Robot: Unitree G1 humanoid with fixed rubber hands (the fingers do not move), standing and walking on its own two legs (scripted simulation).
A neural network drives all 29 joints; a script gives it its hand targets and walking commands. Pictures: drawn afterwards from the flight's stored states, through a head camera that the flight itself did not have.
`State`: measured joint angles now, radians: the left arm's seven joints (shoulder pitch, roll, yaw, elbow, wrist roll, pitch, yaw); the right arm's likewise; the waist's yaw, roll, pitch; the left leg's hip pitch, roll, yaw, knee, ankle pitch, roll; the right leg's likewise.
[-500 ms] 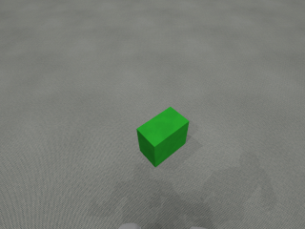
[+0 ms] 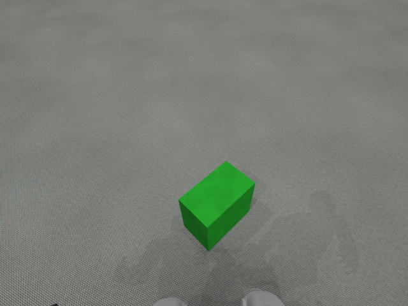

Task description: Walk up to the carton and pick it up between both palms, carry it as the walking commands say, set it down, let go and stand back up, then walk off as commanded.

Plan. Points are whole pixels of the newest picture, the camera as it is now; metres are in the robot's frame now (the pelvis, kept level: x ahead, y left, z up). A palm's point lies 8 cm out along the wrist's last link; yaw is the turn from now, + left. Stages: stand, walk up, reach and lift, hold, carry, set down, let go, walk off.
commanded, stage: walk up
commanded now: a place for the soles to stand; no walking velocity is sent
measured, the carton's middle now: (217, 205) +0.63 -0.04 -0.59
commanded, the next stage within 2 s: none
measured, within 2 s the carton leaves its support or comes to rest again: neither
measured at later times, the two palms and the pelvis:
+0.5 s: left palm (35, 305) +0.17 +0.36 -0.10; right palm (343, 282) +0.18 -0.26 -0.08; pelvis +0.07 +0.05 +0.02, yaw -2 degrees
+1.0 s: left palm (41, 298) +0.17 +0.33 -0.06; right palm (363, 297) +0.15 -0.28 -0.07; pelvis +0.07 +0.03 +0.05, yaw -4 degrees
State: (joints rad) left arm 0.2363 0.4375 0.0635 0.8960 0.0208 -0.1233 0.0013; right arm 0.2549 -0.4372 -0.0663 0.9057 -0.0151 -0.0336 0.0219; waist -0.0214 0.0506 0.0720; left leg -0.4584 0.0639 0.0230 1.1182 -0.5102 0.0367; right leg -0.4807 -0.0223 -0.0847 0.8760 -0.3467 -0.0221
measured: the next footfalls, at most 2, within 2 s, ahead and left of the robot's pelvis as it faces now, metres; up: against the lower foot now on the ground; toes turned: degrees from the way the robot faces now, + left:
left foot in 0.12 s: +0.13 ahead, +0.14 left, +0.00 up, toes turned +4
right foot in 1.78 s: +0.19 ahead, -0.23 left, +0.00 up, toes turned +1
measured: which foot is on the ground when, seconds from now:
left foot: up 0.00-0.10, down 0.12-1.00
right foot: down 0.00-1.00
